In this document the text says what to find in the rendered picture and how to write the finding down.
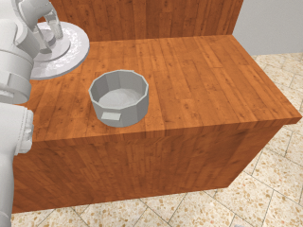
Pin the left robot upper arm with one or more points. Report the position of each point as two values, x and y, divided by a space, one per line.
16 130

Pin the table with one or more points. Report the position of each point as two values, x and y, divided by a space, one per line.
211 110

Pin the robot left forearm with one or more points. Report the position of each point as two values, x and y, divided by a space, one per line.
18 48

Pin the knob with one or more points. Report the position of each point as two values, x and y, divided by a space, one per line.
48 36

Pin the lid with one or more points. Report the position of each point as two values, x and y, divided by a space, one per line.
68 53

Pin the left robot hand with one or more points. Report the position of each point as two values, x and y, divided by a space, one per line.
46 9

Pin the pot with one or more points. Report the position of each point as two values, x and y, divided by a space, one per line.
120 98

